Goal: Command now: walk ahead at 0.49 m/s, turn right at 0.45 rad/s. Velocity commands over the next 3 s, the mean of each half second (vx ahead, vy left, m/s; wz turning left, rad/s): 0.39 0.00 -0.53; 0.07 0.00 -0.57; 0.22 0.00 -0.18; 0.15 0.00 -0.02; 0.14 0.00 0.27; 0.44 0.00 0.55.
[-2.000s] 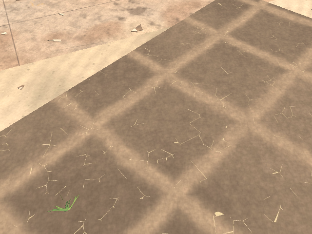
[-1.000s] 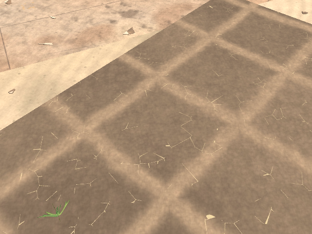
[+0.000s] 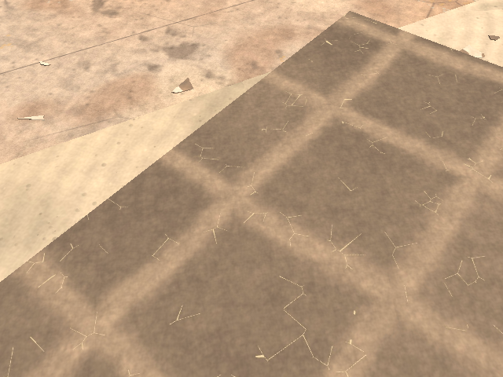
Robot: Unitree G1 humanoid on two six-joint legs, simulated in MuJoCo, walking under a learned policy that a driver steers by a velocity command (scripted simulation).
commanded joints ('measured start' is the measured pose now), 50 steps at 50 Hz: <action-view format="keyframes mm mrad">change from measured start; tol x32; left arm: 1 -19 181 40 -73 -9 -9 19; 50 -212 216 72 -428 14 111 35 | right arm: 1 -82 -37 0 -70 5 -9 11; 11 318 -300 -77 -24 -7 -23 19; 50 79 -111 -21 -139 6 97 7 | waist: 1 -17 -87 43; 9 -126 -118 -92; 11 -125 331 -371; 31 -54 64 -70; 34 -61 -357 -240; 50 -59 -189 -158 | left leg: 1 135 -64 44 -177 161 -22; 9 490 -65 5 -346 -20 52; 11 1065 329 -603 -418 -263 272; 20 523 159 38 -511 528 215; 32 577 124 249 -155 450 104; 34 65 -113 260 424 -631 -50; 35 16 -132 28 572 -685 -49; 50 269 -118 25 -38 -281 -42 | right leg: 1 -166 -221 178 -119 61 -133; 9 -42 -208 283 235 149 -58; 11 -533 0 73 840 -414 36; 13 -668 -113 118 1014 -336 42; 31 -297 -122 -104 296 2 18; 34 299 -434 409 245 968 -264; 38 52 -350 339 100 358 -207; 50 -154 -260 365 85 31 -136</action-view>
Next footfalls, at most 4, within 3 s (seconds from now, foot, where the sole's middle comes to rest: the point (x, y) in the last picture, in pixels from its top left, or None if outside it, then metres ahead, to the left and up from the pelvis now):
0.20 left None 0.30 0.15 -0.78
0.66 right None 0.38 -0.13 -0.78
1.08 left None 0.47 0.09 -0.78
1.46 right None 0.34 -0.15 -0.78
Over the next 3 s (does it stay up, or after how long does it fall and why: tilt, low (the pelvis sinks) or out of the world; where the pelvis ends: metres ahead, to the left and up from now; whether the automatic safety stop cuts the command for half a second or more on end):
stays up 0.81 -0.26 -0.02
